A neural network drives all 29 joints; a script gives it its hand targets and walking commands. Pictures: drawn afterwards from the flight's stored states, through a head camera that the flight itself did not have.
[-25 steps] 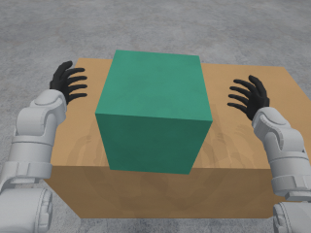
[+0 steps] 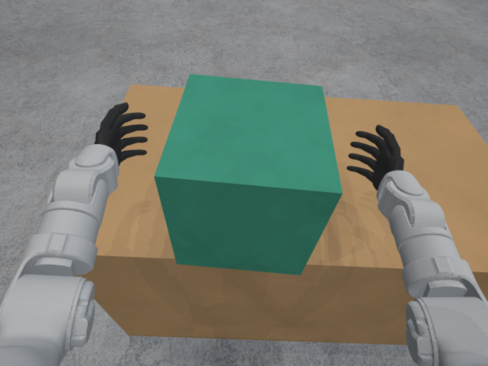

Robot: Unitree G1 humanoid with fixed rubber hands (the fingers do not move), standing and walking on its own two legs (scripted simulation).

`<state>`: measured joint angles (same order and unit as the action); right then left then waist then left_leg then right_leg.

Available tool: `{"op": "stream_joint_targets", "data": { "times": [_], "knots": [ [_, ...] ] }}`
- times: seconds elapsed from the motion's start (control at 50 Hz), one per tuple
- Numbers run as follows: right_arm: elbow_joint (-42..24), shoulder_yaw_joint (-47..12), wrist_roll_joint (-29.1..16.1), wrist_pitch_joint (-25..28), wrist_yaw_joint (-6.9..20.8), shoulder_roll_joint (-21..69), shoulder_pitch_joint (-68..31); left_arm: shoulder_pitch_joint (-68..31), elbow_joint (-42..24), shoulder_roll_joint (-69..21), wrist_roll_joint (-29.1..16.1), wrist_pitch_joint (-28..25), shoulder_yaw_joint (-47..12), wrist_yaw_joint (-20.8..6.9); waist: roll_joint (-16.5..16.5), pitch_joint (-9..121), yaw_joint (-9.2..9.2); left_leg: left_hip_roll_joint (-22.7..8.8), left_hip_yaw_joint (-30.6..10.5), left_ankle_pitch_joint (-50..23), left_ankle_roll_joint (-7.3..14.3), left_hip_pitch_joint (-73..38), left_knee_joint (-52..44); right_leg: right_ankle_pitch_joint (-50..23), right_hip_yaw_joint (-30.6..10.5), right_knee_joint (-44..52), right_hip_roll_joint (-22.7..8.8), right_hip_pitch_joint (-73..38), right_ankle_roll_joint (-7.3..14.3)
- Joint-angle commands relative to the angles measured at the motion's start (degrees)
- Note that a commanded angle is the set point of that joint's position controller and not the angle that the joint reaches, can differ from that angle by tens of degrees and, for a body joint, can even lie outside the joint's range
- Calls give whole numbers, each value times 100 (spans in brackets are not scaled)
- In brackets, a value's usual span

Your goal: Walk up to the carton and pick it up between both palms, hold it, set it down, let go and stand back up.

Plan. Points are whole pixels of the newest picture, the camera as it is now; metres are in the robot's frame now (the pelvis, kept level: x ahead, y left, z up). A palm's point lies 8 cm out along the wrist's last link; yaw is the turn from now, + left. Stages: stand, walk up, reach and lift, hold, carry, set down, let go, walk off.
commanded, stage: reach and lift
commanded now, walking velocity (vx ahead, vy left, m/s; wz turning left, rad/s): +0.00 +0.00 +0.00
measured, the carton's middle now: (247, 177) +0.47 -0.03 +0.03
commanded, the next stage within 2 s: none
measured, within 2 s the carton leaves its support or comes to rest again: neither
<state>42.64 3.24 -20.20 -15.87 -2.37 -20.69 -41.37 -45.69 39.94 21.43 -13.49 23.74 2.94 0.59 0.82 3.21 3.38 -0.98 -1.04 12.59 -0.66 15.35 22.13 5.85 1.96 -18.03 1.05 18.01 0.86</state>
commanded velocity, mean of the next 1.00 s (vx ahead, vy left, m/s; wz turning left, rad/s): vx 0.00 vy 0.00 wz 0.00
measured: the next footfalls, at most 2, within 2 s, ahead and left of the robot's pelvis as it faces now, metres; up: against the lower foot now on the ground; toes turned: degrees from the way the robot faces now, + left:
none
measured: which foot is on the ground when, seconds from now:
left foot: down 0.00-1.00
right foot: down 0.00-1.00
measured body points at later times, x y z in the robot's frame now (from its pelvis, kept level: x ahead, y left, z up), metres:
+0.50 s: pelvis +0.01 +0.01 -0.01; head +0.06 +0.00 +0.44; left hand +0.44 +0.19 +0.07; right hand +0.41 -0.23 +0.05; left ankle -0.02 +0.12 -0.75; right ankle +0.03 -0.11 -0.75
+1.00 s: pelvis -0.01 +0.00 -0.02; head +0.04 +0.00 +0.43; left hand +0.43 +0.15 +0.05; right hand +0.41 -0.20 +0.04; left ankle -0.02 +0.12 -0.75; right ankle +0.03 -0.11 -0.75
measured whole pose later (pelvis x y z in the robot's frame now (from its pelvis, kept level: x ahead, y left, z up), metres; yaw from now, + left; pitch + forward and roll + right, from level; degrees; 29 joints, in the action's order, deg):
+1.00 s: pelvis -0.01 +0.00 -0.02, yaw +0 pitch +16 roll -1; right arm 62.2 1.7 -14.4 6.6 -6.0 -11.3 -44.1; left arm -48.3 68.0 10.1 -13.0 -9.6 -0.7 4.4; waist -2.0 10.9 1.6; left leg -1.2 -1.1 15.9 -0.9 32.8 33.1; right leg 8.4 2.1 -28.0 1.2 35.1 0.9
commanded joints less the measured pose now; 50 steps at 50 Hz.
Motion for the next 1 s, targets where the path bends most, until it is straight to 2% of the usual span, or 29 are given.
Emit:
{"op": "stream_joint_targets", "data": {
  "times": [0.0,0.08,0.16,0.22,0.3,0.38,0.44,0.5,0.64,0.82,0.84,0.86,0.9,0.92,0.94,0.96,0.98],
  "knots": [
    [-1712,623,301,878,-30,-1124,-2702,-2871,-1482,932,-24,-884,214,112,-426,3493,-52,222,138,-2053,-279,-609,93,-2012,45,-375,175,-1948,-172],
    [-2068,748,470,1265,-26,-1176,-2636,-2831,-1873,845,-115,-1260,147,283,-529,4092,-66,174,110,-2620,-413,-975,416,-2206,99,-436,227,-1563,-150],
    [-2020,717,571,1495,-10,-1125,-2457,-2592,-1806,737,-125,-1521,111,339,-386,4525,-44,152,85,-2844,-369,-869,561,-2500,54,-561,201,-1511,-181],
    [-1708,622,586,1649,13,-1048,-2355,-2467,-1445,625,-75,-1727,85,318,-236,4577,-36,141,72,-2824,-307,-693,594,-2634,22,-645,173,-1559,-217],
    [-939,362,512,1923,40,-903,-2252,-2334,-598,419,52,-2118,49,237,-66,4320,-44,137,67,-2676,-248,-403,611,-2707,-6,-753,144,-1639,-262],
    [-380,-54,246,2282,65,-822,-2219,-2175,103,273,212,-2605,101,199,34,4153,-230,143,120,-2735,-232,-41,635,-2878,-64,-915,142,-1806,-283],
    [-345,-233,47,2468,62,-922,-2329,-2166,154,245,227,-2761,95,216,73,4200,-304,138,181,-2926,-244,48,637,-3075,-90,-980,169,-1917,-284],
    [-301,-213,40,2520,32,-1009,-2487,-2301,129,203,179,-2742,38,216,88,4133,-229,126,198,-2870,-264,-19,633,-2985,-76,-933,187,-1728,-276],
    [-65,-220,91,2572,6,-839,-2757,-2751,319,87,59,-3065,-98,326,-117,4366,-221,106,173,-2480,-334,-4,731,-2406,-38,-938,176,-1211,-194],
    [316,-212,356,2535,-123,-216,-3156,-3177,1166,-365,-31,-3567,-301,449,-200,4547,-172,117,98,-1946,-316,426,848,-1805,-93,-1056,74,-794,-111],
    [356,-189,419,2547,-154,-139,-3203,-3208,1279,-401,-6,-3625,-285,455,-176,4568,-165,122,99,-1900,-309,506,856,-1783,-105,-1083,59,-809,-113],
    [504,-159,502,2543,-184,-90,-3234,-3340,1386,-336,-63,-3677,-334,433,-85,4634,37,123,110,-1950,-267,489,900,-1955,-39,-1114,88,-903,-185],
    [655,-77,607,2588,-272,-26,-3284,-3350,1545,-287,42,-3738,-239,407,-79,4688,23,188,164,-1950,-252,589,912,-2189,-74,-1166,89,-1008,-224],
    [660,37,644,2650,-318,-14,-3301,-3489,1472,-303,66,-3777,-227,416,-159,4840,64,179,157,-1946,-301,588,925,-2144,-52,-1189,81,-1069,-220],
    [697,59,712,2666,-344,-37,-3394,-3523,1673,-365,99,-3772,-220,427,-182,4740,53,167,172,-1905,-338,635,905,-2136,-39,-1192,92,-1065,-224],
    [689,32,736,2695,-375,22,-3451,-3505,1789,-350,123,-3769,-217,415,-100,4655,38,168,168,-1890,-330,656,920,-2107,-32,-1212,95,-1053,-229],
    [667,62,790,2739,-390,43,-3442,-3489,1751,-459,91,-3793,-264,416,-202,4722,75,185,172,-1981,-380,562,911,-2213,-19,-1192,88,-1027,-201]
  ]
}}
